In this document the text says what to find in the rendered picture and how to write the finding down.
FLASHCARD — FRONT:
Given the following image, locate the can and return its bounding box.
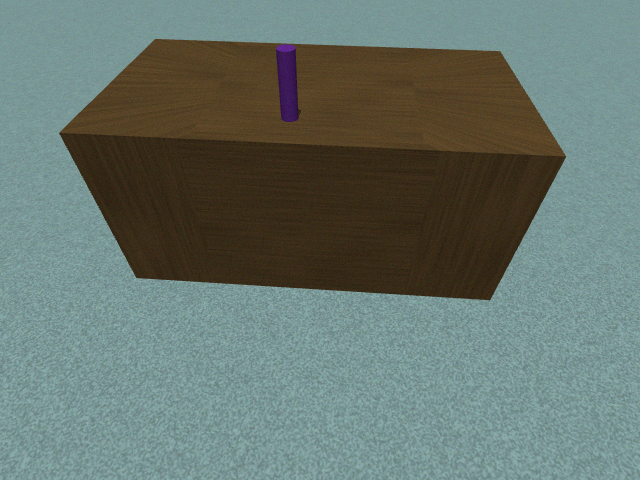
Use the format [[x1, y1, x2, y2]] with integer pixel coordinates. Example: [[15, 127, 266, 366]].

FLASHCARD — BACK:
[[276, 44, 298, 122]]

